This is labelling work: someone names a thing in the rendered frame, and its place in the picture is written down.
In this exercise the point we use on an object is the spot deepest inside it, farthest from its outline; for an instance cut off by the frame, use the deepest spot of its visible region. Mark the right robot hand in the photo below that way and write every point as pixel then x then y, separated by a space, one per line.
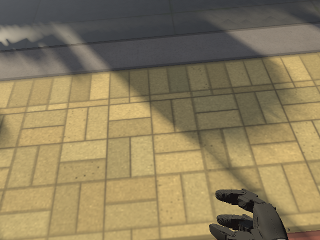
pixel 265 224

